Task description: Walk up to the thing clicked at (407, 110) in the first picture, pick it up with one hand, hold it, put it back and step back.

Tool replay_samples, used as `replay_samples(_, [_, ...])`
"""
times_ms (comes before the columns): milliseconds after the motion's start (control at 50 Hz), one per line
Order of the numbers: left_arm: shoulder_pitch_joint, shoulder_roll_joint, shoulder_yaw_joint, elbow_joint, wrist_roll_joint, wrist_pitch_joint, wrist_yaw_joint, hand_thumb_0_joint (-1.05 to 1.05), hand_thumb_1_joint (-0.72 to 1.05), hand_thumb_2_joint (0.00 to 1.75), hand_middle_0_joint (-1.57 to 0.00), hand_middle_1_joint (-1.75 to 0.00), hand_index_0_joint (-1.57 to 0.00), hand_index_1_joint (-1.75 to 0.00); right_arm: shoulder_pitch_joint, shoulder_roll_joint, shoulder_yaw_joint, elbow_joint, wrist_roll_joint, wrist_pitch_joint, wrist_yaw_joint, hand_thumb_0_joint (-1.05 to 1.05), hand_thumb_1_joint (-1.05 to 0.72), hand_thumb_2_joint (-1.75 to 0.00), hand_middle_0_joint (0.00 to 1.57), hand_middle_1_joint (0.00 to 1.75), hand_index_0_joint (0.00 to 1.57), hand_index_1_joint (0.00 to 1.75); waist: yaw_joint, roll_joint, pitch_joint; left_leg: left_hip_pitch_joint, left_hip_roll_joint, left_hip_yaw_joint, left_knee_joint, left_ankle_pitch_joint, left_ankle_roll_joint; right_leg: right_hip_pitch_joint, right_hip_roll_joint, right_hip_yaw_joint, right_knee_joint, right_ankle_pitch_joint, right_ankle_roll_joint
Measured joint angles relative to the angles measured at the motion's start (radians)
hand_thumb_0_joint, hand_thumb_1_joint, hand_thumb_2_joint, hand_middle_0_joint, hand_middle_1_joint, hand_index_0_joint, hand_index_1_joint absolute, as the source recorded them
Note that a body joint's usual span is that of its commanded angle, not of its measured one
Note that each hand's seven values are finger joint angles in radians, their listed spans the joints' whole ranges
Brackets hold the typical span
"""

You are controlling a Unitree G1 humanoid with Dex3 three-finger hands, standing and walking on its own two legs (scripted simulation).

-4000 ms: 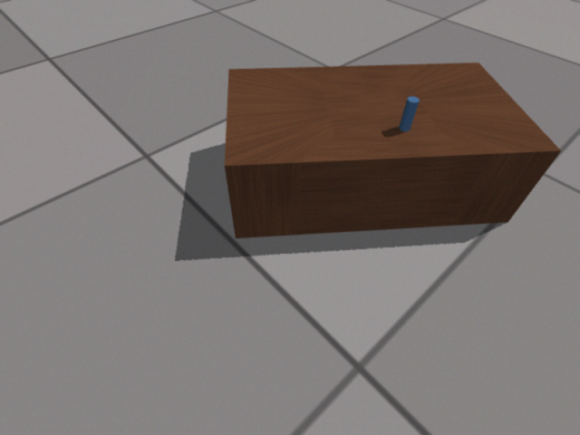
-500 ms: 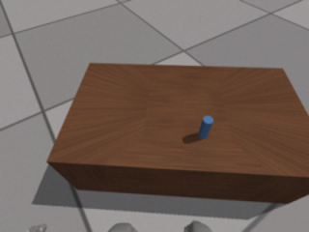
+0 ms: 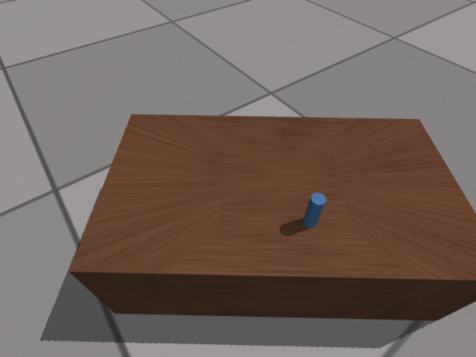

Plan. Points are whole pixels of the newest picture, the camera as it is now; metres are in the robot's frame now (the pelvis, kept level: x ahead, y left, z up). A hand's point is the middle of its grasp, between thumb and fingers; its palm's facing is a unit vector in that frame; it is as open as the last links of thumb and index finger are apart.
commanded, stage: walk up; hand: right
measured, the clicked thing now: (313, 211) +0.57 -0.22 -0.28
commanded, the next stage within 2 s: stand in 1.04 s
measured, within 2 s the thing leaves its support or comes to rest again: neither
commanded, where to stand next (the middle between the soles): +0.07 +0.00 m, yaw +0 degrees
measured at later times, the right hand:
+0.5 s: hand out of the picture +0.08 -0.28 -0.14, palm faces +0.03 +0.93 -0.35, open 7.4 cm
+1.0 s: hand out of the picture +0.09 -0.26 -0.14, palm faces +0.06 +0.94 -0.33, open 7.4 cm
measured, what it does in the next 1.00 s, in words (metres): stands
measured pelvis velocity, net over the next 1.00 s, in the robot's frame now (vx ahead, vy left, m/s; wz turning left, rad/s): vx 0.02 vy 0.00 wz -0.06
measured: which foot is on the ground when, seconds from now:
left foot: down 0.00-1.00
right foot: down 0.00-1.00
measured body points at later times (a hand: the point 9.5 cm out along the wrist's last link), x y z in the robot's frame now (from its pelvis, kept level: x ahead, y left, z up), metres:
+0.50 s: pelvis +0.01 -0.01 +0.02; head +0.02 -0.01 +0.47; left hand +0.12 +0.29 -0.11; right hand +0.08 -0.32 -0.11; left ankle -0.01 +0.11 -0.73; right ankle +0.02 -0.13 -0.73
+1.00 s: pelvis +0.02 +0.00 +0.02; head +0.04 -0.01 +0.47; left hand +0.13 +0.29 -0.11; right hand +0.08 -0.31 -0.12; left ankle -0.01 +0.11 -0.73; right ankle +0.02 -0.13 -0.73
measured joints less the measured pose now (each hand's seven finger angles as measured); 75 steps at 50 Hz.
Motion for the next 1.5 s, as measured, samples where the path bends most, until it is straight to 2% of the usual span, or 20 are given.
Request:
replay_samples(120, [-0.042,0.000,-0.003,0.014,-0.004,-0.010,0.001,0.01,0.90,0.90,-0.21,-0.30,-0.21,-0.30,-0.037,0.010,0.006,0.033,0.002,-0.003,0.000,0.01,-0.90,-0.90,0.20,0.30,0.20,0.30,-0.001,-0.008,-0.012,0.049,0.008,0.007,-0.061,0.023,-0.011,0.041,0.010,0.006,-0.052,0.021,-0.006])
replay_samples(240, [-0.075,-0.010,-0.009,0.032,0.001,-0.010,0.001,0.01,0.90,0.90,-0.20,-0.30,-0.21,-0.30,-0.069,-0.008,-0.003,0.059,0.002,0.001,0.000,0.01,-0.90,-0.90,0.20,0.30,0.20,0.30,-0.008,-0.010,-0.015,0.083,0.009,0.015,-0.124,0.053,-0.016,0.067,0.014,0.012,-0.104,0.047,-0.009])
replay_samples(480, [-0.094,-0.020,-0.008,0.072,0.006,0.000,-0.001,0.01,0.90,0.90,-0.20,-0.30,-0.21,-0.30,-0.067,-0.016,-0.009,0.111,-0.004,0.005,0.001,0.01,-0.90,-0.90,0.20,0.30,0.20,0.30,-0.015,-0.018,-0.014,0.136,0.014,0.035,-0.220,0.094,-0.021,0.108,0.024,0.029,-0.189,0.089,-0.009])
replay_samples(1040, [-0.091,-0.029,0.003,0.077,0.009,0.012,0.007,0.01,0.90,0.90,-0.20,-0.30,-0.21,-0.30,-0.062,0.008,-0.020,0.115,-0.003,0.015,-0.003,0.01,-0.90,-0.90,0.20,0.30,0.20,0.30,-0.018,-0.011,-0.006,0.178,0.014,0.056,-0.252,0.083,-0.019,0.135,0.027,0.049,-0.208,0.080,-0.005])
replay_samples(1140, [-0.103,-0.031,0.001,0.076,0.001,0.015,0.009,0.01,0.90,0.90,-0.20,-0.30,-0.21,-0.30,-0.074,0.010,-0.012,0.114,0.002,0.017,-0.009,0.01,-0.90,-0.90,0.20,0.30,0.20,0.30,-0.029,-0.014,-0.003,0.183,0.013,0.043,-0.279,0.103,-0.021,0.150,0.025,0.036,-0.246,0.100,-0.003])
replay_samples(1500, [-0.088,-0.031,0.001,0.090,0.006,0.017,0.003,0.01,0.90,0.90,-0.20,-0.30,-0.21,-0.30,-0.076,0.019,0.001,0.125,-0.004,0.013,-0.006,0.01,-0.90,-0.90,0.20,0.30,0.20,0.30,-0.020,-0.012,-0.022,0.190,0.013,0.022,-0.332,0.159,-0.026,0.175,0.025,0.014,-0.317,0.157,-0.008])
